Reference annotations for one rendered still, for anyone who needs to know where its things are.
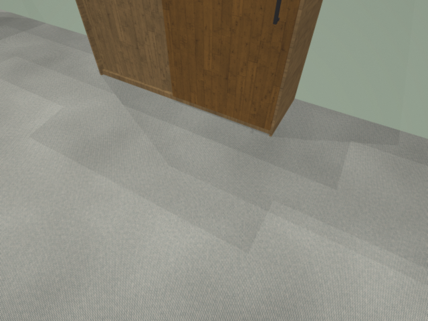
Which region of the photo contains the wardrobe door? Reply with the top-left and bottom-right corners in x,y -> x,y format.
162,0 -> 300,130
82,0 -> 173,92

